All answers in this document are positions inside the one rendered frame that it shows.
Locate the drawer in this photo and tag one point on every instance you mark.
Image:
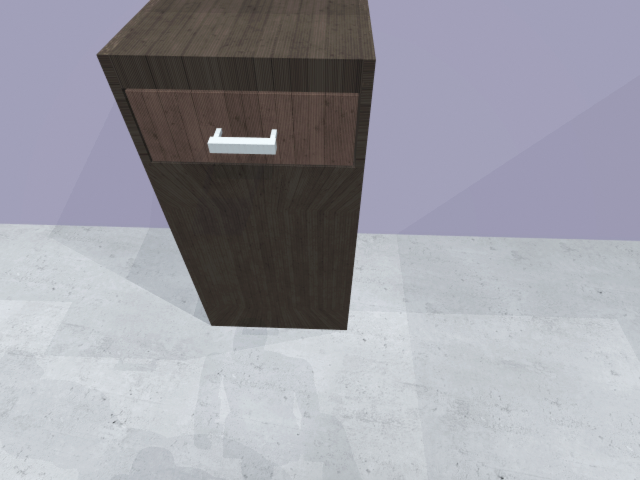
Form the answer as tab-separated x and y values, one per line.
313	128

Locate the handle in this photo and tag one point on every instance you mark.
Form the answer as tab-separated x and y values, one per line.
242	145

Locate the cabinet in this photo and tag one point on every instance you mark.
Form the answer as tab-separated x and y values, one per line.
266	245

